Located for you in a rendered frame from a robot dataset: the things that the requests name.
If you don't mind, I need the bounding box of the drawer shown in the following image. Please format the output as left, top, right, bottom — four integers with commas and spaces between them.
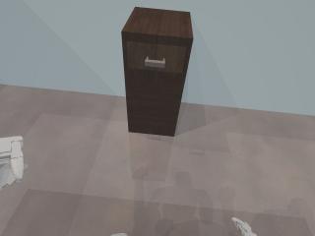
126, 41, 187, 73

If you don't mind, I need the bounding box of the handle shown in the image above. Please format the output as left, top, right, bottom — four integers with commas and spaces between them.
145, 56, 165, 68

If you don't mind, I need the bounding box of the cabinet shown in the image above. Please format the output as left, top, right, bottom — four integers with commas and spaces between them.
121, 7, 194, 137

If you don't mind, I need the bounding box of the left robot hand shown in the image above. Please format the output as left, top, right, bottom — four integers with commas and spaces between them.
0, 136, 29, 191

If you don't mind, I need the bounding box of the right robot hand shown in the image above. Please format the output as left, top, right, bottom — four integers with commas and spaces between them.
231, 217, 257, 236

